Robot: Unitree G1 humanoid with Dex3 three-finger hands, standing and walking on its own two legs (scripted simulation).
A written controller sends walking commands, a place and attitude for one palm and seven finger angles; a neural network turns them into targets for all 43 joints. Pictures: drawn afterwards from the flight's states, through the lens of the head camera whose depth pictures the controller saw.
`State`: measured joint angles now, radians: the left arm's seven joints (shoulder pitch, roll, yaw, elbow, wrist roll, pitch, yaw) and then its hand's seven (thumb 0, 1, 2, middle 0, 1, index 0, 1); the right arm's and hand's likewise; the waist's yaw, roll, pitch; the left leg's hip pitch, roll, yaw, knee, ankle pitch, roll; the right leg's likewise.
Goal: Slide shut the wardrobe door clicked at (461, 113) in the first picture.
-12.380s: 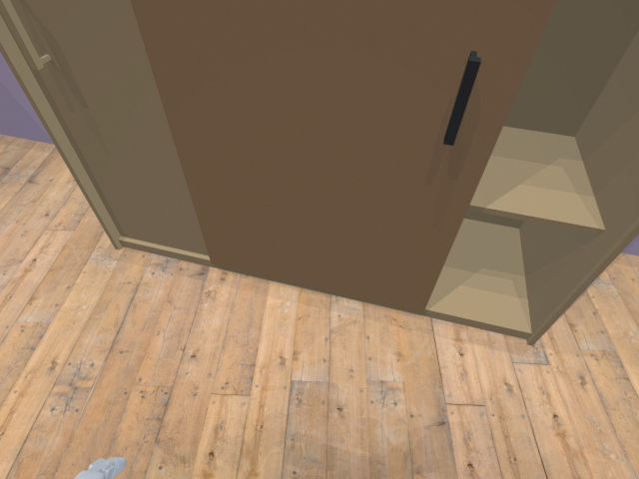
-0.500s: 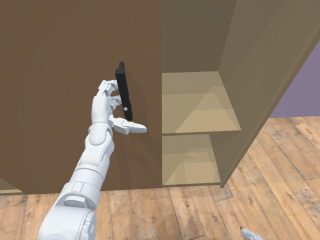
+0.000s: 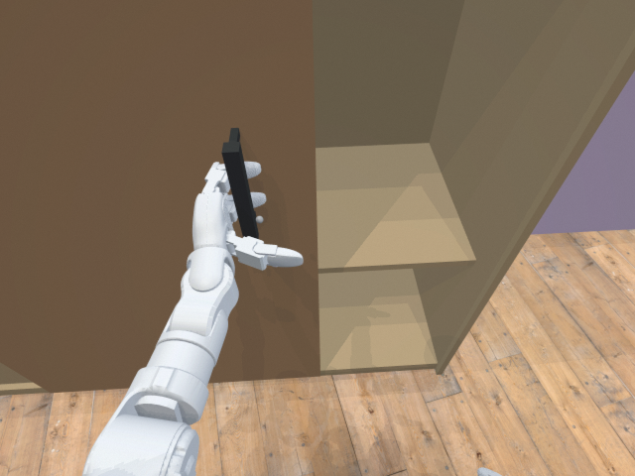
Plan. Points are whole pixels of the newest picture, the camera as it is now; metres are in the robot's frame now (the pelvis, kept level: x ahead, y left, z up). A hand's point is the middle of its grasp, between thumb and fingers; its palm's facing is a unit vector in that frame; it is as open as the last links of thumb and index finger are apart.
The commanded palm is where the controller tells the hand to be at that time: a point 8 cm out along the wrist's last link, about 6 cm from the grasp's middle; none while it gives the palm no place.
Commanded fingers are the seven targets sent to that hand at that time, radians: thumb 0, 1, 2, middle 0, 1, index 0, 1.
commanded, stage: slide the fingers in behind the handle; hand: left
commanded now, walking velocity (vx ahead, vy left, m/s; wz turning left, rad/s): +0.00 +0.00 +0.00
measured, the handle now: (243, 189) +0.47 +0.11 +0.10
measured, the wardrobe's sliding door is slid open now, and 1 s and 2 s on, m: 0.37 0.37 0.37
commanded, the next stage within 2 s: grip the handle and tug to test in 0.54 s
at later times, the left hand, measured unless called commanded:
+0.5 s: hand (260, 220) +0.41 +0.08 +0.11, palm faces +0.07 -1.00 +0.01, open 14.3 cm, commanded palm +0.37 +0.12 +0.11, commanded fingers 0.00 -0.50 0.30 -0.30 -1.20 -0.30 -1.20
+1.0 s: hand (259, 219) +0.41 +0.08 +0.11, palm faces +0.07 -1.00 +0.01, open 11.3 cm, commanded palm +0.37 +0.12 +0.11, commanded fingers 0.00 0.39 0.68 -0.40 -1.33 -0.40 -1.33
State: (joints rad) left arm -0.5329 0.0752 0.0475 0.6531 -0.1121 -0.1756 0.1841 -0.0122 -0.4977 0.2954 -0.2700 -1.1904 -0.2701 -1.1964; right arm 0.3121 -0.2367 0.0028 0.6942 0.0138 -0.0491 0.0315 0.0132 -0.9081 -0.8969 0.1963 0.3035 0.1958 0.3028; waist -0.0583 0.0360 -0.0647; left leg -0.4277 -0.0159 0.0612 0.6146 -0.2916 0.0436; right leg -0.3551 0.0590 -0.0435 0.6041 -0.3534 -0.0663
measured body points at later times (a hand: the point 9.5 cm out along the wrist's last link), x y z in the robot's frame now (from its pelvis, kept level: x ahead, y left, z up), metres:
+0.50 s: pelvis +0.01 +0.00 +0.00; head +0.03 -0.02 +0.45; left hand +0.40 +0.13 +0.11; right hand +0.11 -0.25 -0.12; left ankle +0.01 +0.09 -0.73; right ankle -0.03 -0.07 -0.73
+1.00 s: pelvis +0.02 +0.00 +0.00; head +0.04 -0.02 +0.45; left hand +0.40 +0.13 +0.11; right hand +0.12 -0.25 -0.11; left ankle +0.01 +0.09 -0.73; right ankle -0.03 -0.07 -0.73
